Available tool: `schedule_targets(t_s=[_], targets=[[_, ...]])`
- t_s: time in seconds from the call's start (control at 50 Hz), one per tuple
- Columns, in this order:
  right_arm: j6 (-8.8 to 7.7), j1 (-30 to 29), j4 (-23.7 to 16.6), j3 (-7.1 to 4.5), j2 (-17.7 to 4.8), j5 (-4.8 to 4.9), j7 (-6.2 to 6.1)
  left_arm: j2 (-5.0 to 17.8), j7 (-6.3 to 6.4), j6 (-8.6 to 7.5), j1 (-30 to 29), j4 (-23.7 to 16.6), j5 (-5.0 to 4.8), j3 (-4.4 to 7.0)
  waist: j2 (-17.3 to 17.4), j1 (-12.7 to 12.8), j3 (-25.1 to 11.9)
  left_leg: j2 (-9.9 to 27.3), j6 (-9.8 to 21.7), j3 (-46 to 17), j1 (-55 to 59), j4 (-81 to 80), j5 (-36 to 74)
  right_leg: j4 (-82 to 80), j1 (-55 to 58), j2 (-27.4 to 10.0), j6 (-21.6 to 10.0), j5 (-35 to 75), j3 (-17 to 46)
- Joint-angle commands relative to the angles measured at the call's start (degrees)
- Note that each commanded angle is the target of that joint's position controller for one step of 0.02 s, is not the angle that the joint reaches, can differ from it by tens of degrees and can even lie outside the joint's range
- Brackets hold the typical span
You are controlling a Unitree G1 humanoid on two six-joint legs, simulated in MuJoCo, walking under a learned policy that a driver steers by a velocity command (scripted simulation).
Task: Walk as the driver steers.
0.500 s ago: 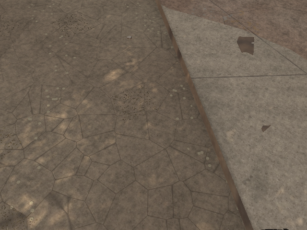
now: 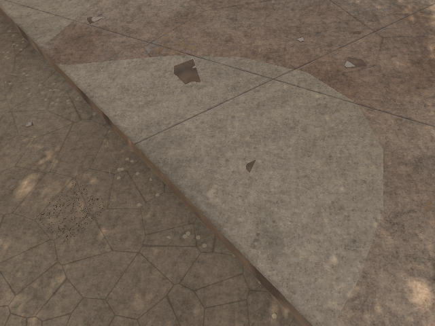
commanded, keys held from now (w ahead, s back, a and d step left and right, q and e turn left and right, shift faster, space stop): q+shift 0.50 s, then w+e+shift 0.50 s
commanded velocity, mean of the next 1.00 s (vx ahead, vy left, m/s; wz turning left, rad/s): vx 0.30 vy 0.00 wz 0.20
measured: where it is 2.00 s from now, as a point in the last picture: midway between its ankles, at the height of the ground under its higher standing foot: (214, 169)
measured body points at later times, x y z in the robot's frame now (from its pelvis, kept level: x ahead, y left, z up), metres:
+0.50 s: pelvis -0.03 +0.03 +0.00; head -0.01 +0.07 +0.44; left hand -0.01 +0.34 -0.13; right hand +0.19 -0.20 -0.09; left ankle -0.06 +0.10 -0.74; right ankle +0.02 -0.10 -0.67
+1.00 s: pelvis +0.16 +0.04 -0.02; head +0.18 +0.02 +0.43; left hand +0.24 +0.34 -0.11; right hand +0.28 -0.22 -0.15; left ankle -0.06 +0.10 -0.74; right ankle +0.32 -0.05 -0.71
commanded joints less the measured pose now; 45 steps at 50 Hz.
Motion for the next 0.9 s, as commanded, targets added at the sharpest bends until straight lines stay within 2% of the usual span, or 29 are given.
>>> schedule_targets(t_s=[0.02,0.06,0.12,0.22,0.28,0.32,0.34,0.36,0.38,0.4,0.42,0.44,0.46,0.48,0.5,0.52,0.54,0.56,0.58,0.6,0.66,0.72,0.82,0.9], targets=[[-0.10,0.94,-1.95,-1.21,-4.53,0.46,1.03,6.98,1.46,-1.42,-0.78,-2.77,-0.17,1.03,-8.41,1.68,-3.11,-1.94,0.40,-3.15,0.54,1.32,0.24,-10.62,5.93,-15.44,-6.08,23.27,5.58],[0.20,0.67,-2.45,-1.50,-4.83,0.16,1.31,8.12,1.98,-0.91,0.56,-2.44,-0.38,1.42,-7.95,2.71,-2.40,-1.56,0.21,-2.41,-1.66,1.09,-1.45,-10.48,9.19,-17.68,-7.28,20.47,6.15],[0.67,-0.38,-3.80,-1.43,-3.94,-0.01,1.67,7.46,2.22,-0.72,0.89,-2.18,-0.03,1.34,-8.04,3.67,-1.14,-0.43,-0.20,-0.94,-1.92,-2.09,-3.70,-10.40,10.27,-19.08,-8.29,15.91,5.62],[0.86,-0.96,-6.77,-1.10,-2.34,0.59,2.55,8.08,1.61,-1.36,0.42,-1.44,0.44,1.93,-8.91,3.52,-2.20,0.01,1.09,2.13,3.47,-9.83,-6.26,-7.72,8.80,-20.42,-8.38,19.72,2.43],[0.71,-0.74,-8.47,-1.29,-2.20,1.12,2.88,9.07,0.90,-1.72,-0.05,-1.18,0.38,2.54,-9.75,2.91,-4.08,-0.46,2.50,3.93,7.16,-14.09,-6.43,-4.92,7.94,-21.60,-7.13,22.80,0.22],[0.50,0.08,-9.22,-1.42,-1.94,1.27,3.05,9.84,0.28,-1.74,-0.96,-1.26,-0.07,2.97,-9.09,1.48,-5.21,-1.19,3.82,4.98,11.86,-20.67,-2.50,-1.27,5.87,-21.67,-4.30,20.43,-2.47],[0.14,1.78,-9.12,-1.55,-2.27,0.93,2.88,10.22,0.00,-1.64,-0.93,-0.97,-0.49,3.31,-7.24,-0.22,-5.67,-1.48,4.87,3.63,16.83,-27.55,4.08,2.80,2.26,-20.62,-1.04,15.33,-4.93],[-0.46,4.64,-8.49,-2.71,-6.57,-0.07,2.13,9.09,-0.41,-1.49,0.29,-0.95,-0.73,3.31,1.82,-1.60,-5.05,3.08,7.25,-7.37,22.18,-37.20,9.55,13.63,-5.16,-15.91,3.53,4.93,-8.58],[-0.99,6.76,-9.00,-5.17,-16.57,0.27,1.45,5.12,-0.54,-1.02,-3.48,-5.85,-0.73,2.14,17.26,-1.64,-2.12,18.41,16.02,-33.43,25.97,-39.86,32.13,26.51,-23.54,-3.23,8.53,-22.66,-9.01],[-1.01,10.24,-8.52,-5.60,-15.60,0.15,1.09,5.90,0.09,-0.27,-8.01,-6.64,0.58,1.81,7.57,-4.67,-3.75,18.91,21.17,-32.69,26.73,-39.11,35.13,36.22,-26.29,-2.20,8.27,-25.73,2.46],[-0.80,7.01,-9.03,-4.98,-13.76,0.45,0.58,5.97,0.13,-0.13,-5.64,-5.87,-0.03,1.75,4.25,-2.16,-3.27,16.51,20.82,-27.84,25.55,-39.01,29.00,38.70,-27.18,-3.17,7.93,-20.53,5.03],[-0.35,1.64,-10.26,-4.25,-11.67,0.71,0.16,6.88,0.12,-0.63,-4.07,-4.87,-0.62,1.99,1.76,0.35,-1.31,12.42,18.24,-23.72,23.35,-39.88,22.77,37.07,-26.71,-4.23,7.42,-13.51,6.22],[-0.17,-2.30,-11.44,-3.69,-10.16,1.23,-0.10,8.08,0.21,-1.11,-3.77,-4.72,-0.10,2.36,2.23,1.73,-1.01,9.34,16.20,-21.79,22.84,-39.93,21.97,35.45,-26.38,-4.22,7.26,-9.35,6.33],[-0.17,-4.18,-12.39,-3.27,-8.85,1.31,-0.15,8.86,0.14,-1.16,-2.23,-3.85,0.68,2.58,2.65,2.15,-2.40,7.25,15.58,-19.98,22.72,-39.14,25.56,35.95,-24.78,-3.61,7.50,-6.81,5.93],[-0.32,-3.63,-12.61,-3.14,-8.75,1.35,0.13,8.75,-0.06,-0.92,-1.21,-3.50,0.87,2.59,1.78,2.11,-4.02,6.59,15.33,-19.63,23.08,-38.35,28.25,36.27,-23.77,-2.98,7.78,-6.00,5.99],[-0.68,-1.87,-12.17,-3.02,-8.54,1.12,0.48,8.94,-0.64,-0.73,1.52,-2.33,0.92,2.55,0.50,1.88,-7.49,6.22,15.53,-19.13,25.13,-40.24,17.19,35.30,-22.70,-3.05,7.88,-4.88,5.28],[-1.11,-0.52,-11.81,-2.71,-7.93,0.77,0.84,8.76,-1.30,-0.45,2.28,-1.71,0.87,2.46,1.37,1.16,-8.03,5.81,15.46,-20.12,25.72,-43.15,1.37,33.11,-22.80,-3.43,7.77,-3.99,4.60],[-1.56,0.54,-11.21,-2.34,-7.48,0.43,1.10,8.66,-2.00,-0.24,1.72,-1.64,0.92,2.42,3.82,0.47,-6.40,6.00,15.17,-21.80,25.64,-46.24,-9.35,30.61,-23.97,-3.58,7.67,-3.24,3.78],[-2.09,1.44,-10.46,-1.92,-6.98,0.11,1.28,8.59,-2.57,-0.24,0.55,-1.64,1.01,2.38,5.53,-0.15,-4.12,6.76,14.83,-22.99,25.52,-48.71,-13.52,28.08,-25.19,-3.97,7.60,-1.76,3.32],[-2.71,2.35,-9.70,-1.63,-6.79,-0.15,1.31,8.51,-3.01,-0.48,-0.43,-1.50,0.91,2.33,5.96,-0.65,-2.26,7.57,14.41,-23.13,25.73,-50.33,-13.96,25.63,-26.07,-4.48,7.48,-0.02,3.15],[-4.67,3.78,-8.45,-1.82,-9.01,-0.69,0.92,9.17,-3.81,-1.46,-1.86,-0.98,0.39,2.44,4.37,-1.29,-0.19,9.92,13.39,-21.00,27.84,-52.14,-13.74,22.18,-28.56,-4.73,6.33,2.90,3.73],[-6.28,3.29,-8.01,-1.61,-9.01,-1.19,0.18,8.97,-4.37,-2.10,-2.42,-0.89,-0.56,2.61,3.37,-1.18,2.44,12.34,12.38,-17.06,28.52,-53.21,-12.67,23.07,-32.46,-2.64,5.11,4.08,8.27],[-8.29,1.76,-7.04,-1.30,-8.07,-1.19,-0.66,8.75,-4.99,-2.73,-1.35,-1.34,-0.02,2.79,1.00,0.57,3.80,15.61,11.47,-10.64,31.12,-54.43,-8.72,25.59,-37.20,-4.83,4.35,6.24,9.34],[-9.11,2.65,-5.05,-1.64,-8.50,-1.67,-0.64,8.42,-6.21,-2.53,-4.99,-3.84,-0.02,2.34,1.34,-0.12,5.99,15.66,10.06,-2.92,32.90,-55.81,-6.01,22.73,-37.95,-7.59,1.86,5.38,4.86]])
